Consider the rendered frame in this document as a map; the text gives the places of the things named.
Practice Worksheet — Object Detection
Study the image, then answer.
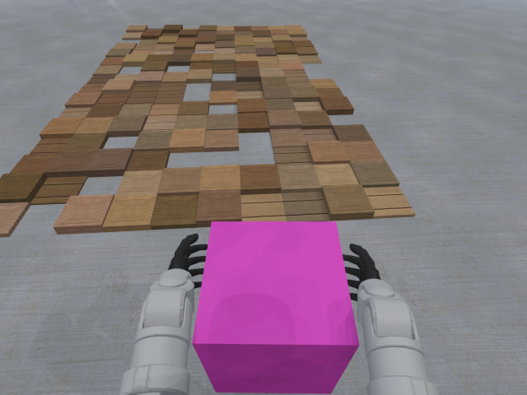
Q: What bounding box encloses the robot right hand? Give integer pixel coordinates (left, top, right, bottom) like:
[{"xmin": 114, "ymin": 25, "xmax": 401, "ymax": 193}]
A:
[{"xmin": 343, "ymin": 244, "xmax": 381, "ymax": 301}]

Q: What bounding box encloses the robot left hand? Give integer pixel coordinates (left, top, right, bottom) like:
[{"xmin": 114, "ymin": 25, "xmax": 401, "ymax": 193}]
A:
[{"xmin": 168, "ymin": 234, "xmax": 208, "ymax": 289}]

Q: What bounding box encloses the right robot forearm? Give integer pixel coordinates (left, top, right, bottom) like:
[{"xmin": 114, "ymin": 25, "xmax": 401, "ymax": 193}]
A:
[{"xmin": 357, "ymin": 279, "xmax": 439, "ymax": 395}]

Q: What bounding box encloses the left robot forearm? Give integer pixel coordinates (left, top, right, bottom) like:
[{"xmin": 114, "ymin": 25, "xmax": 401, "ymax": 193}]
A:
[{"xmin": 119, "ymin": 268, "xmax": 194, "ymax": 395}]

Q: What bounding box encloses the carton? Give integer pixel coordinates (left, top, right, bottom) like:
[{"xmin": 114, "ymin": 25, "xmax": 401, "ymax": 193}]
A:
[{"xmin": 192, "ymin": 221, "xmax": 359, "ymax": 394}]

